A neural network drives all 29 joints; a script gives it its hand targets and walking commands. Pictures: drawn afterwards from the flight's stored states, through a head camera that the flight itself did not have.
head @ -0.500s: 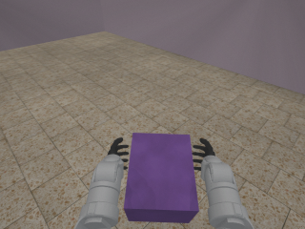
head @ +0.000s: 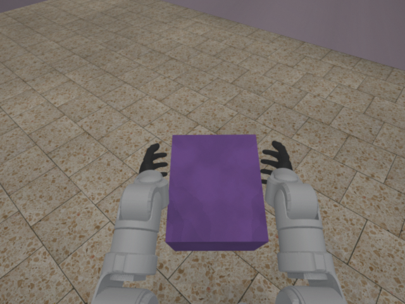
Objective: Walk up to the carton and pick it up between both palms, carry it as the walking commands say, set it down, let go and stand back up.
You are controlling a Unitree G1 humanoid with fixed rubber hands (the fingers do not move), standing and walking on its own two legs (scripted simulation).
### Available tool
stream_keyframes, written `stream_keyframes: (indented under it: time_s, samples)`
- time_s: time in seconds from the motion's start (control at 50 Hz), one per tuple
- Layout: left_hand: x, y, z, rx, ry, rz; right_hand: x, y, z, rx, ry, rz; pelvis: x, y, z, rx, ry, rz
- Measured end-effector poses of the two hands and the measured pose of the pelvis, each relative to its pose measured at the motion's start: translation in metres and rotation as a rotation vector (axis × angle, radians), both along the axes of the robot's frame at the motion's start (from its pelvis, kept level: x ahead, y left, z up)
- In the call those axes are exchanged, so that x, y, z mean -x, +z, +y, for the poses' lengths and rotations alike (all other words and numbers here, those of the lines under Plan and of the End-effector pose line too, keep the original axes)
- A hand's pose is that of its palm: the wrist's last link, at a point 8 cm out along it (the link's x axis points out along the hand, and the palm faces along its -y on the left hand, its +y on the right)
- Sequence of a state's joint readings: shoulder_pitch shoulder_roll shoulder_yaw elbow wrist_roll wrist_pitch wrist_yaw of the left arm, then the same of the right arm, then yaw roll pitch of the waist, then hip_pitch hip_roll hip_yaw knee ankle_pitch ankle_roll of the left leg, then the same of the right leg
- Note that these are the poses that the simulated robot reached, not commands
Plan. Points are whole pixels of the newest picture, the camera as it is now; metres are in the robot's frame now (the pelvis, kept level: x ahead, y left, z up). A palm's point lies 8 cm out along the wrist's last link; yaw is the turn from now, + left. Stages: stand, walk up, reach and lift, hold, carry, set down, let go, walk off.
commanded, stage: carry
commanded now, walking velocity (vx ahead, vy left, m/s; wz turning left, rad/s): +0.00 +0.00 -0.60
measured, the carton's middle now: (214, 194) +0.35 +0.00 -0.01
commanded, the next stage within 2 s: none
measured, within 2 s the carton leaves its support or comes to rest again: neither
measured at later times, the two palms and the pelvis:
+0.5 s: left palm (202, 168) +0.36 +0.02 +0.09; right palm (337, 194) +0.30 -0.23 +0.08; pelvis -0.05 +0.00 -0.01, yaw -14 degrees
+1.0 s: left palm (258, 205) +0.28 -0.08 +0.08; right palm out of the picture +0.14 -0.30 +0.08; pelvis -0.12 +0.04 -0.01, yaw -33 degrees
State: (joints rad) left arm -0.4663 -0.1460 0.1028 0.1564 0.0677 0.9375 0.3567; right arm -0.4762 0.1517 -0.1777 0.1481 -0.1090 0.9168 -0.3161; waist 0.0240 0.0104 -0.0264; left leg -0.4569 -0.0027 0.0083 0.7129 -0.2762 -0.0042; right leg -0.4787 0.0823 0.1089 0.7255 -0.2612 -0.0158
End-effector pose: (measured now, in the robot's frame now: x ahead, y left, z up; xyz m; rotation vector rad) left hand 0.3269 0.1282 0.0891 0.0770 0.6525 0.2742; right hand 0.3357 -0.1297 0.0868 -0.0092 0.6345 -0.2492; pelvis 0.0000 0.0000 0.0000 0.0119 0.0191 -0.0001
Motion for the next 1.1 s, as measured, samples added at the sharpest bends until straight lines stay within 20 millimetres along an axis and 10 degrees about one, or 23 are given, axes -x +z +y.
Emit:
stream_keyframes:
  time_s: [0.26,0.4,0.66,1.1]
  samples:
    - [-0.046,0.022,-0.043,0.009,-0.168,0.132,-0.007,0.030,-0.042,0.036,-0.135,0.134,0.036,-0.005,0.005,-0.037,-0.125,0.043]
    - [-0.043,0.020,-0.073,-0.007,-0.161,0.174,0.007,0.013,-0.070,-0.025,-0.168,0.173,0.045,-0.012,-0.003,0.002,-0.209,0.056]
    - [-0.020,-0.022,-0.134,0.094,-0.348,0.175,0.082,-0.010,-0.119,-0.039,-0.434,0.150,0.081,-0.008,0.027,-0.051,-0.343,0.089]
    - [0.076,-0.008,-0.213,0.082,-0.643,0.122,0.243,0.003,-0.161,-0.056,-0.724,0.080,0.134,-0.010,0.060,-0.041,-0.631,0.073]
